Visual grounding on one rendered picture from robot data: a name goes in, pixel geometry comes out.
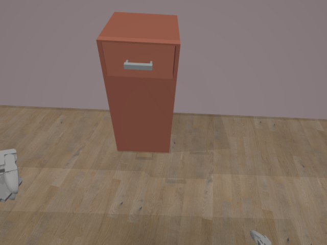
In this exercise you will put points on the drawer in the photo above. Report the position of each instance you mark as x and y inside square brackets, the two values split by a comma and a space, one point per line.
[162, 57]

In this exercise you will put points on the right robot hand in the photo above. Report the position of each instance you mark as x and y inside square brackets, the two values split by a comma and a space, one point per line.
[259, 239]

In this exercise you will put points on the cabinet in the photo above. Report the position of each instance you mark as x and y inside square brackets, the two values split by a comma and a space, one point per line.
[141, 108]

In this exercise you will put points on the left robot hand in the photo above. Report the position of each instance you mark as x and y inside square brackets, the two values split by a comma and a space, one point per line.
[9, 176]

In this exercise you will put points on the handle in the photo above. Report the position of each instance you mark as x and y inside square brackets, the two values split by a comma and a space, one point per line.
[138, 66]

